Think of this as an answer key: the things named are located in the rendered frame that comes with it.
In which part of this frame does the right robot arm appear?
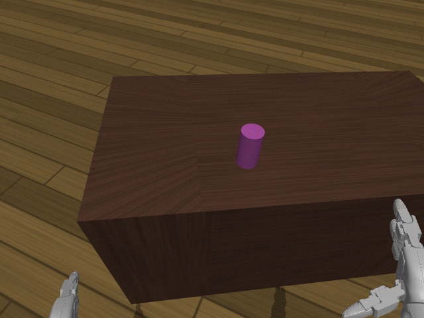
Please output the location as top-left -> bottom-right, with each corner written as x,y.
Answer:
401,302 -> 424,318

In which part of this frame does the can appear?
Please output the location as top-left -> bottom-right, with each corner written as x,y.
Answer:
236,123 -> 265,169

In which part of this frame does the left robot hand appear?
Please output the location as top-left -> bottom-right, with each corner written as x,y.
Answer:
49,271 -> 80,318

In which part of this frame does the right robot hand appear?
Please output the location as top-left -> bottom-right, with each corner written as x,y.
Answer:
342,199 -> 424,318

